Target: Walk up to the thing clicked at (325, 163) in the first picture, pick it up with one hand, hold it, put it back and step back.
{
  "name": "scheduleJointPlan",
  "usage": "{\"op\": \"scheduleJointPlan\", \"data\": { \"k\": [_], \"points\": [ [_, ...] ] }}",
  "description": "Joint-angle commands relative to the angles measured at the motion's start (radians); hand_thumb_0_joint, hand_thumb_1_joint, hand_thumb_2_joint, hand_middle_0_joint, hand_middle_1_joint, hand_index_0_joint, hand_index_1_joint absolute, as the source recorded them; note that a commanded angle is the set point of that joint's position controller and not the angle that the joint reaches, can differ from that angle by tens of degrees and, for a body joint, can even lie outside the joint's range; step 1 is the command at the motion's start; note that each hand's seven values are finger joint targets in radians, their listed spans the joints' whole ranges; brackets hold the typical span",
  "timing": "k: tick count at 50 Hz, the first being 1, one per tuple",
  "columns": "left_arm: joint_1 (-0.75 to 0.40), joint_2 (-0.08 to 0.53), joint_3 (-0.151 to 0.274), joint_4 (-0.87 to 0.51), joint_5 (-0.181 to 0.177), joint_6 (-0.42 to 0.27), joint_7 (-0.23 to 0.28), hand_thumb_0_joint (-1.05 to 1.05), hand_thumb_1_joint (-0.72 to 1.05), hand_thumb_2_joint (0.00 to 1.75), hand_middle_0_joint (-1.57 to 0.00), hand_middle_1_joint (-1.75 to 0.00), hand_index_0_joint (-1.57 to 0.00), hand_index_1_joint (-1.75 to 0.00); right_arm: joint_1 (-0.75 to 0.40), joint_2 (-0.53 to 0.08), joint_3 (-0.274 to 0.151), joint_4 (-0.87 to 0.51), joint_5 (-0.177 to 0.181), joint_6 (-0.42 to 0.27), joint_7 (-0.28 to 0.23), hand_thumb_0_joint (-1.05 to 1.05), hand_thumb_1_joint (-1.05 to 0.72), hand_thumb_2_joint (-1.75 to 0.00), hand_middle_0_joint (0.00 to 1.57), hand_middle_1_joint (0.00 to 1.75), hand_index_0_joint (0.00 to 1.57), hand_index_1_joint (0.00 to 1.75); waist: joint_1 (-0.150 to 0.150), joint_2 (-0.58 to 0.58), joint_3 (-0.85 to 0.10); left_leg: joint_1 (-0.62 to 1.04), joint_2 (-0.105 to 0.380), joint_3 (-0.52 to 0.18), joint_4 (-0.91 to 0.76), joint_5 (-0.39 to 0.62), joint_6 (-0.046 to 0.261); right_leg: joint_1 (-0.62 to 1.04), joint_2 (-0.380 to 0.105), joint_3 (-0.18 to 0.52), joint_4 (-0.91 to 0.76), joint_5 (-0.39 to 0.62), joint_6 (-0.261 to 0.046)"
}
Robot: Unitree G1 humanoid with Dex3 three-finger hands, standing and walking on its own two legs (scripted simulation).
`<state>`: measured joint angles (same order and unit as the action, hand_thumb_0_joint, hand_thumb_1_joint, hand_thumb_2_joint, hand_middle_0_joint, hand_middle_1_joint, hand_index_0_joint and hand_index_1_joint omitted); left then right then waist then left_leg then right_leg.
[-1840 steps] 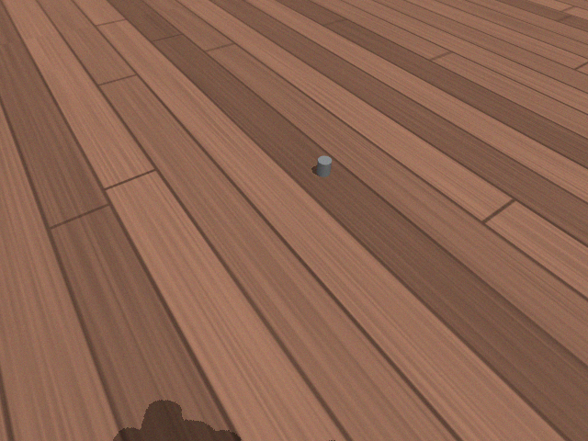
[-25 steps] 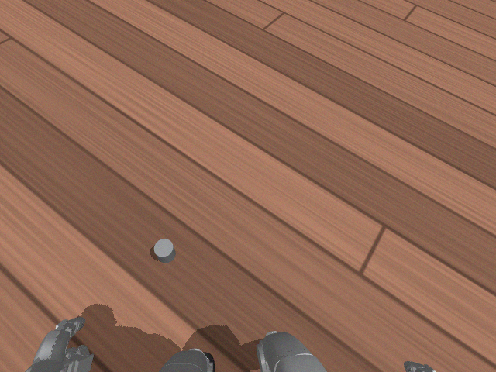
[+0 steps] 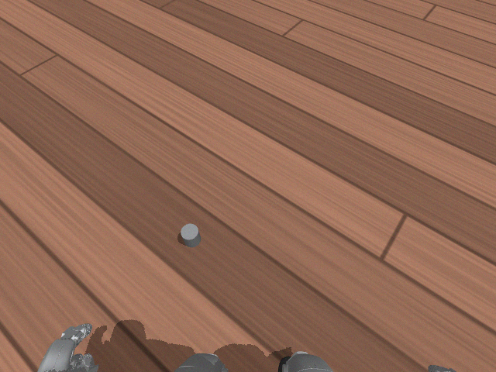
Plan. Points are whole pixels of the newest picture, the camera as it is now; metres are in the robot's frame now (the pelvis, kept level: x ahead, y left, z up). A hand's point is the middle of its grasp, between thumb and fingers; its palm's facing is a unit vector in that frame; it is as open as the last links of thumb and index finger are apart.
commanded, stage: step back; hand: left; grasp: from above
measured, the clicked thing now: (191, 235) +0.62 +0.25 -0.72
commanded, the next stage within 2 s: none
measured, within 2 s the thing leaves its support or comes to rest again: neither
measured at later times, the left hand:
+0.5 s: hand out of the picture -0.06 +0.27 -0.16, palm faces -0.07 -0.91 -0.40, open 7.4 cm
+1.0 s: hand out of the picture -0.19 +0.26 -0.15, palm faces +0.01 -0.94 -0.34, open 7.4 cm
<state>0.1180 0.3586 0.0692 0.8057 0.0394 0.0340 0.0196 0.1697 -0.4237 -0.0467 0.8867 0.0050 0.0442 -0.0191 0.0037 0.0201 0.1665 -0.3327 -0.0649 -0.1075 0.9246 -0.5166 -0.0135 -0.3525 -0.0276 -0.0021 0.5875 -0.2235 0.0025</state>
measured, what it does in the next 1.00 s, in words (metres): walks backwards: left foot, then right foot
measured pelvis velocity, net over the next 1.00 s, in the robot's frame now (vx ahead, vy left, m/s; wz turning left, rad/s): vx -0.32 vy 0.00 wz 0.00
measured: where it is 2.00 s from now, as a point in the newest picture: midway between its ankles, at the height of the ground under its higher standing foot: outside the picture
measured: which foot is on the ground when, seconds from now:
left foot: up 0.00-0.04, down 0.06-0.50, up 0.52-0.80, down 0.82-1.00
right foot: down 0.00-0.08, up 0.10-0.46, down 0.48-0.84, up 0.86-1.00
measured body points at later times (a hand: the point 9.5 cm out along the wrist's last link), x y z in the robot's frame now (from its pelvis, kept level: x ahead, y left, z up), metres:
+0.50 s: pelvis -0.16 +0.00 -0.01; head -0.10 -0.01 +0.43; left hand -0.05 +0.31 -0.13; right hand -0.03 -0.32 -0.12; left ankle -0.05 +0.12 -0.73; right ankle -0.17 -0.13 -0.73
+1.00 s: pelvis -0.32 +0.00 +0.01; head -0.26 +0.04 +0.45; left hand -0.19 +0.31 -0.12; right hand -0.25 -0.31 -0.10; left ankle -0.29 +0.12 -0.73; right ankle -0.33 -0.16 -0.63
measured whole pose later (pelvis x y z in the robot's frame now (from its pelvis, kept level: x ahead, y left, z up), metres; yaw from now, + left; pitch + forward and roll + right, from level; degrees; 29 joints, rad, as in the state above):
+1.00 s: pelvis -0.32 +0.00 +0.01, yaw +0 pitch -2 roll -2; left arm 0.12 0.39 0.08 0.78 0.01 0.09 0.01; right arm 0.21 -0.34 -0.03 0.87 -0.04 0.02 -0.02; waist -0.01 -0.05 0.16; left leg -0.28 0.02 -0.04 0.58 -0.27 0.02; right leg -0.51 0.12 0.16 1.22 -0.48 -0.01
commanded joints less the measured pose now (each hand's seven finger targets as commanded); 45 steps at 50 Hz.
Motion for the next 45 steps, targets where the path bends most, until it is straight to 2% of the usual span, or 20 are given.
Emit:
{"op": "scheduleJointPlan", "data": {
  "k": [1,2,3,4,5,6,9,17,21,23,25,26,30,37,40,41,42,43,44,45],
  "points": [
    [-0.004,0.251,0.065,-0.094,-0.018,-0.001,0.013,0.0,0.9,0.9,-0.2,-0.3,-0.2,-0.3,0.088,-0.123,-0.047,-0.054,-0.021,-0.045,-0.01,0.0,-0.9,-0.9,0.2,0.3,0.2,0.3,-0.007,-0.213,-0.276,0.018,0.049,0.08,-0.495,0.206,0.017,0.357,-0.184,0.169,0.063,0.509,-0.168],
    [-0.012,0.247,0.058,-0.095,-0.028,0.01,0.007,0.0,0.9,0.9,-0.2,-0.3,-0.2,-0.3,0.107,-0.131,-0.058,-0.039,-0.03,-0.05,-0.01,0.0,-0.9,-0.9,0.2,0.3,0.2,0.3,-0.02,-0.166,-0.261,0.11,0.04,0.092,-0.583,0.389,0.02,0.256,-0.147,0.141,0.103,0.426,-0.129],
    [0.011,0.209,0.051,-0.107,-0.033,0.017,0.003,0.0,0.9,0.9,-0.2,-0.3,-0.2,-0.3,0.089,-0.178,-0.073,-0.052,-0.044,-0.054,-0.012,0.0,-0.9,-0.9,0.2,0.3,0.2,0.3,-0.004,-0.065,-0.265,0.202,0.152,-0.071,-0.576,0.53,0.048,0.108,-0.075,0.113,0.174,0.232,-0.078],
    [0.033,0.166,0.043,-0.116,-0.039,0.017,0.004,0.0,0.9,0.9,-0.2,-0.3,-0.2,-0.3,0.047,-0.284,-0.094,-0.072,-0.054,-0.051,-0.008,0.0,-0.9,-0.9,0.2,0.3,0.2,0.3,0.009,0.18,-0.244,0.299,0.361,-0.348,-0.579,0.711,0.135,-0.159,0.095,0.048,0.335,-0.22,-0.029],
    [-0.045,0.213,0.064,-0.115,-0.027,0.016,0.021,0.0,0.9,0.9,-0.2,-0.3,-0.2,-0.3,0.03,-0.344,-0.099,-0.087,-0.04,-0.047,-0.002,0.0,-0.9,-0.9,0.2,0.3,0.2,0.3,-0.055,0.208,-0.203,0.088,0.47,-0.43,-0.587,0.687,0.296,-0.102,0.117,0.148,0.476,-0.448,-0.012],
    [-0.079,0.238,0.069,-0.108,-0.019,0.015,0.024,0.0,0.9,0.9,-0.2,-0.3,-0.2,-0.3,-0.006,-0.326,-0.099,-0.091,-0.04,-0.055,-0.01,0.0,-0.9,-0.9,0.2,0.3,0.2,0.3,-0.057,0.197,-0.154,0.01,0.498,-0.473,-0.603,0.641,0.332,-0.092,0.086,0.202,0.591,-0.425,-0.017],
    [0.049,0.206,0.069,-0.06,-0.045,0.018,0.01,0.0,0.9,0.9,-0.2,-0.3,-0.2,-0.3,-0.116,-0.194,-0.058,-0.111,-0.042,-0.053,-0.017,0.0,-0.9,-0.9,0.2,0.3,0.2,0.3,0.043,0.108,-0.145,0.139,0.274,-0.091,-0.497,0.782,0.198,-0.167,0.135,0.223,0.678,-0.258,-0.034],
    [0.054,0.193,0.063,-0.076,-0.025,-0.001,0.006,0.0,0.9,0.9,-0.2,-0.3,-0.2,-0.3,0.009,-0.198,-0.071,-0.123,-0.03,-0.042,-0.022,0.0,-0.9,-0.9,0.2,0.3,0.2,0.3,-0.05,0.137,-0.217,0.331,0.327,-0.123,-0.423,0.804,0.281,-0.131,0.083,0.12,0.356,-0.294,0.04],
    [0.133,0.195,0.072,-0.024,-0.02,-0.009,-0.005,0.0,0.9,0.9,-0.2,-0.3,-0.2,-0.3,-0.058,-0.227,-0.076,-0.147,-0.029,-0.024,-0.014,0.0,-0.9,-0.9,0.2,0.3,0.2,0.3,-0.008,0.175,-0.25,0.176,0.296,-0.102,-0.386,0.61,0.219,0.096,0.044,0.036,0.002,-0.146,-0.003],
    [0.199,0.202,0.078,0.014,-0.008,-0.014,-0.011,0.0,0.9,0.9,-0.2,-0.3,-0.2,-0.3,-0.079,-0.211,-0.072,-0.153,-0.014,-0.014,-0.01,0.0,-0.9,-0.9,0.2,0.3,0.2,0.3,0.021,0.144,-0.265,0.056,0.237,-0.06,-0.334,0.448,0.152,0.235,0.048,0.025,-0.168,0.011,-0.038],
    [0.163,0.333,0.11,-0.026,0.003,-0.019,-0.018,0.0,0.9,0.9,-0.2,-0.3,-0.2,-0.3,-0.064,-0.132,-0.049,-0.177,-0.004,-0.013,-0.011,0.0,-0.9,-0.9,0.2,0.3,0.2,0.3,0.018,-0.222,-0.182,-0.256,-0.006,0.037,-0.07,0.011,0.03,0.209,-0.229,0.46,-0.255,-0.091,-0.163],
    [0.074,0.409,0.118,-0.068,0.008,-0.015,-0.013,0.0,0.9,0.9,-0.2,-0.3,-0.2,-0.3,-0.091,-0.161,-0.069,-0.173,-0.012,-0.01,-0.027,0.0,-0.9,-0.9,0.2,0.3,0.2,0.3,0.057,-0.305,-0.138,-0.144,-0.014,-0.01,0.174,-0.121,0.007,-0.065,-0.394,0.588,-0.316,-0.07,-0.315],
    [-0.087,0.257,0.09,-0.105,0.003,-0.018,0.0,0.0,0.9,0.9,-0.2,-0.3,-0.2,-0.3,0.04,-0.154,-0.063,-0.093,-0.004,-0.014,-0.012,0.0,-0.9,-0.9,0.2,0.3,0.2,0.3,-0.039,-0.155,-0.108,-0.11,-0.066,-0.049,0.299,0.049,0.015,-0.042,-0.18,0.217,-0.212,0.118,-0.191],
    [0.026,0.24,0.082,-0.117,0.011,-0.001,0.015,0.0,0.9,0.9,-0.2,-0.3,-0.2,-0.3,0.061,-0.126,-0.047,-0.104,-0.022,-0.043,-0.018,0.0,-0.9,-0.9,0.2,0.3,0.2,0.3,0.031,-0.239,-0.225,-0.106,0.052,0.046,-0.219,-0.009,0.003,0.321,-0.213,0.215,-0.062,0.359,-0.202],
    [0.015,0.231,0.066,-0.126,-0.015,0.025,0.004,0.0,0.9,0.9,-0.2,-0.3,-0.2,-0.3,0.139,-0.128,-0.061,-0.061,-0.035,-0.055,-0.017,0.0,-0.9,-0.9,0.2,0.3,0.2,0.3,0.002,-0.164,-0.258,0.096,0.035,0.105,-0.583,0.359,0.02,0.233,-0.145,0.143,0.109,0.335,-0.129],
    [0.039,0.193,0.057,-0.137,-0.019,0.031,-0.001,0.0,0.9,0.9,-0.2,-0.3,-0.2,-0.3,0.121,-0.18,-0.077,-0.07,-0.049,-0.057,-0.019,0.0,-0.9,-0.9,0.2,0.3,0.2,0.3,0.016,-0.047,-0.263,0.2,0.157,-0.075,-0.586,0.442,0.058,0.064,-0.081,0.113,0.185,0.156,-0.081],
    [0.037,0.15,0.047,-0.147,-0.027,0.032,-0.001,0.0,0.9,0.9,-0.2,-0.3,-0.2,-0.3,0.088,-0.282,-0.094,-0.083,-0.06,-0.054,-0.019,0.0,-0.9,-0.9,0.2,0.3,0.2,0.3,0.023,0.194,-0.227,0.257,0.371,-0.365,-0.589,0.615,0.145,-0.193,0.086,0.038,0.359,-0.295,-0.033],
    [-0.051,0.217,0.073,-0.154,-0.017,0.032,0.015,0.0,0.9,0.9,-0.2,-0.3,-0.2,-0.3,0.062,-0.365,-0.106,-0.107,-0.049,-0.049,-0.015,0.0,-0.9,-0.9,0.2,0.3,0.2,0.3,-0.049,0.22,-0.188,0.014,0.498,-0.478,-0.606,0.581,0.306,-0.119,0.092,0.152,0.508,-0.453,-0.01],
    [-0.077,0.256,0.083,-0.141,-0.011,0.034,0.015,0.0,0.9,0.9,-0.2,-0.3,-0.2,-0.3,-0.003,-0.342,-0.105,-0.114,-0.049,-0.059,-0.025,0.0,-0.9,-0.9,0.2,0.3,0.2,0.3,-0.036,0.198,-0.121,-0.098,0.531,-0.511,-0.632,0.552,0.335,-0.076,0.066,0.227,0.64,-0.419,-0.014],
    [-0.07,0.253,0.09,-0.123,-0.014,0.038,0.009,0.0,0.9,0.9,-0.2,-0.3,-0.2,-0.3,-0.03,-0.286,-0.09,-0.118,-0.047,-0.061,-0.029,0.0,-0.9,-0.9,0.2,0.3,0.2,0.3,-0.018,0.121,-0.119,-0.078,0.451,-0.333,-0.588,0.626,0.304,-0.073,0.089,0.232,0.692,-0.362,-0.016]
  ]
}}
